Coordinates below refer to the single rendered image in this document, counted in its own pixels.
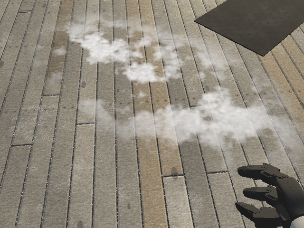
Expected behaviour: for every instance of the robot right hand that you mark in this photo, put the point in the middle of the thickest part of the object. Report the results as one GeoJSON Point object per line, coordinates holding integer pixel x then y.
{"type": "Point", "coordinates": [287, 197]}

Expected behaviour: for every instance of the right robot forearm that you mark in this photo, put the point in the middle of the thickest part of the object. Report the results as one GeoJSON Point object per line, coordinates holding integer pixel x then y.
{"type": "Point", "coordinates": [298, 223]}

